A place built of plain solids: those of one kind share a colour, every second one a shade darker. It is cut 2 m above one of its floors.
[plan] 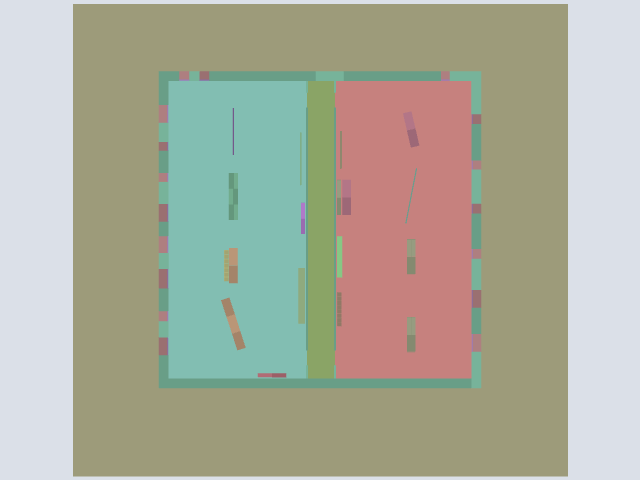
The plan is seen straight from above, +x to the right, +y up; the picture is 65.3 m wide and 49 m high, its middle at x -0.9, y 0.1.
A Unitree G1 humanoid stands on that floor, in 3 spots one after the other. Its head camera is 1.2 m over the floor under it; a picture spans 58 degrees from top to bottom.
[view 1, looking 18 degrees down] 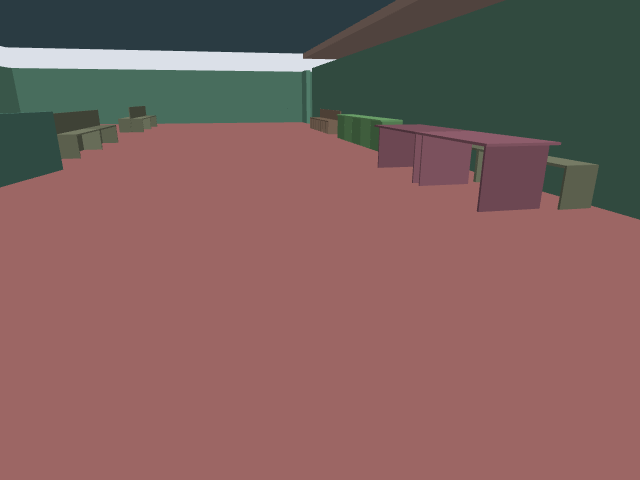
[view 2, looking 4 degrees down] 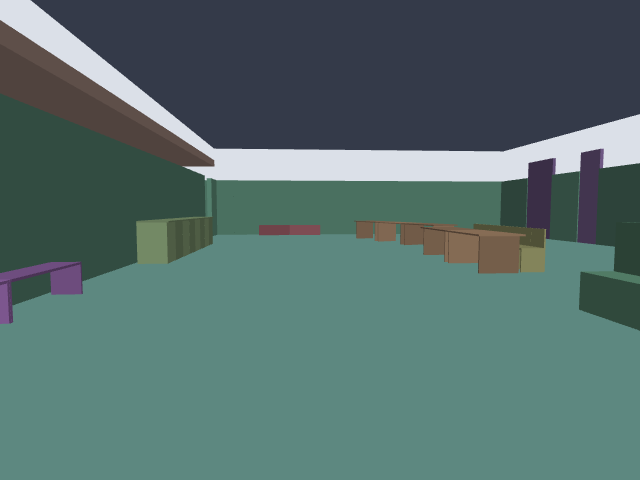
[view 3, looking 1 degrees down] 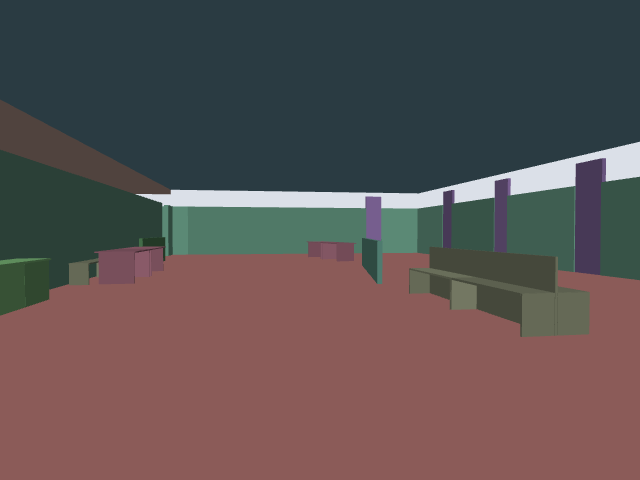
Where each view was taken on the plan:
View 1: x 4.91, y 10.38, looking -102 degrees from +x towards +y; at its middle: floor_store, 3.88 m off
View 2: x -5.80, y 7.05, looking -94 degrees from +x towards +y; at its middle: floor_study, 17.20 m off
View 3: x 4.91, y -7.92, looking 81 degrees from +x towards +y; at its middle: wall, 24.56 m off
